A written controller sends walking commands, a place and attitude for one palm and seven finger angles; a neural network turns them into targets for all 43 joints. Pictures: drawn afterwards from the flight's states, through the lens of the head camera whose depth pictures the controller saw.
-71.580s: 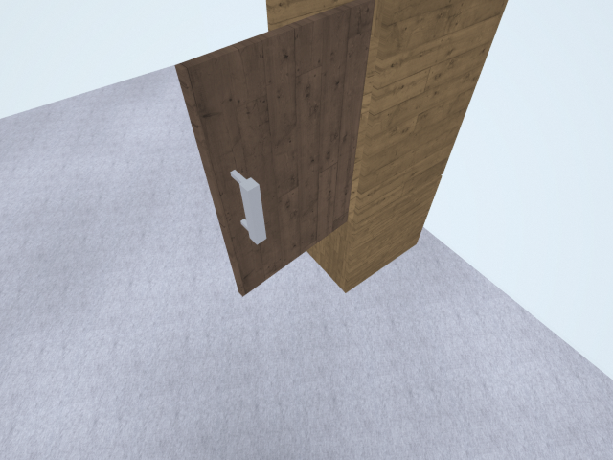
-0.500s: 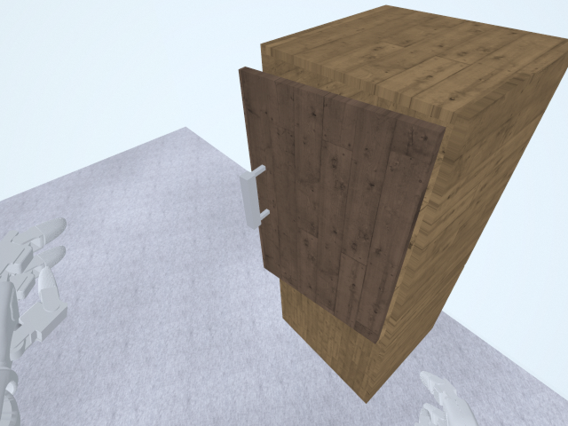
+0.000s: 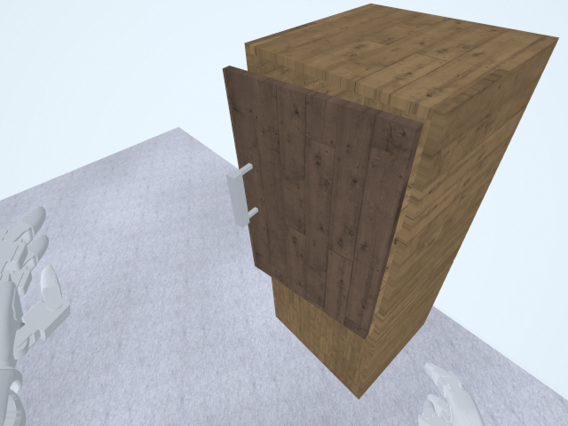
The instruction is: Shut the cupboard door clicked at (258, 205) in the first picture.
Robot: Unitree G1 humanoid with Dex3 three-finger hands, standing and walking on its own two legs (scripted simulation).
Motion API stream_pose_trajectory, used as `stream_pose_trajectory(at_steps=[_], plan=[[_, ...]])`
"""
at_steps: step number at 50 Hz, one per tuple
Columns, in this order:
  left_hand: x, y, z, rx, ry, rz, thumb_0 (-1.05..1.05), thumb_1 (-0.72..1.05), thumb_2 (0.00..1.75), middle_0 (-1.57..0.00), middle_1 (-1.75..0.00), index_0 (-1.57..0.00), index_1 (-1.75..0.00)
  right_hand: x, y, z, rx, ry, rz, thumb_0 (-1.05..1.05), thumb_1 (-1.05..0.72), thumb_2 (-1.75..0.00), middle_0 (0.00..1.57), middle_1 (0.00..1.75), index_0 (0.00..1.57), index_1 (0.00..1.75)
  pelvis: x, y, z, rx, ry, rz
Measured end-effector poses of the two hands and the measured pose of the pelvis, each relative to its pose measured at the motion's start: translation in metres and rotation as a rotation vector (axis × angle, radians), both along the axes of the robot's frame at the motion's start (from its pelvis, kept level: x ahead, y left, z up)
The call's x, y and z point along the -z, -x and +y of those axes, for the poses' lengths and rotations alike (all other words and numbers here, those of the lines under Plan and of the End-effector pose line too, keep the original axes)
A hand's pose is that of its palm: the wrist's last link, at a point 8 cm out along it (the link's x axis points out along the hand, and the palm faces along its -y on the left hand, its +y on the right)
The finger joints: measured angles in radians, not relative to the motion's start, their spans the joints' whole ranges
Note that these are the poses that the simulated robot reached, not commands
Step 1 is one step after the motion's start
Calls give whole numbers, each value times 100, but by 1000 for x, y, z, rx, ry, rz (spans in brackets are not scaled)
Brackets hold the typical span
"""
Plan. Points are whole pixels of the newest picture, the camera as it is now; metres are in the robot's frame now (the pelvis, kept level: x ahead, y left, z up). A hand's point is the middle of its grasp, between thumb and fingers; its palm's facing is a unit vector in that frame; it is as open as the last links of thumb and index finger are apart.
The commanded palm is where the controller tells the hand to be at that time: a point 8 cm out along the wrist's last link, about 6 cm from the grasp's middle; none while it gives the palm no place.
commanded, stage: step back with the hand held close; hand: left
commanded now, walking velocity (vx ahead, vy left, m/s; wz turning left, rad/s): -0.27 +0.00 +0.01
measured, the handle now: (245, 195) +0.60 +0.17 -0.03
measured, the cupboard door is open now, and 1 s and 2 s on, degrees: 8 8 8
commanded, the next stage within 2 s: stop stepping back and stand still in 1.50 s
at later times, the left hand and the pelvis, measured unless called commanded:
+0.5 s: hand (42, 315) +0.18 +0.29 +0.16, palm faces +0.35 -0.79 -0.50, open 7.4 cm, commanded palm +0.12 +0.32 +0.17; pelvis -0.03 +0.03 -0.01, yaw -2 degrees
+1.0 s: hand out of the picture +0.08 +0.28 +0.15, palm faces +0.41 -0.77 -0.48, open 7.4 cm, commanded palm +0.02 +0.32 +0.17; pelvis -0.12 +0.02 -0.02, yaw +1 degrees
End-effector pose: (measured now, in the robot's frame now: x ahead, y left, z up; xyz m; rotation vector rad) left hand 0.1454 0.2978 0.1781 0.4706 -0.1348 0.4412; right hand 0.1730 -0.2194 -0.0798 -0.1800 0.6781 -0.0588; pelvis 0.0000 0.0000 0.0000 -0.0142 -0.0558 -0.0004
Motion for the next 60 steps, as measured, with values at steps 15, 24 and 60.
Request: stream_pose_trajectory(at_steps=[15, 24, 60], plan=[[6, -21, 7, 91, -84, 55, 1, 89, 90, -22, -31, -21, -30, 9, 20, -17, 133, 60, 115, 2, -90, -90, 20, 30, 20, 30, 6, 3, 15, 21, -1, 86], [-1, 1, 23, 113, -124, 7, 1, 89, 90, -22, -31, -21, -30, -1, 43, -6, 156, 67, 79, 2, -90, -90, 20, 30, 20, 30, 10, 28, 26, 36, 2, 82], [5, 137, 29, 57, -120, -172, 1, 89, 90, -22, -31, -21, -30, 5, 159, -7, 80, 141, 123, 2, -90, -90, 20, 30, 20, 30, 20, 137, 22, -44, 13, 73]])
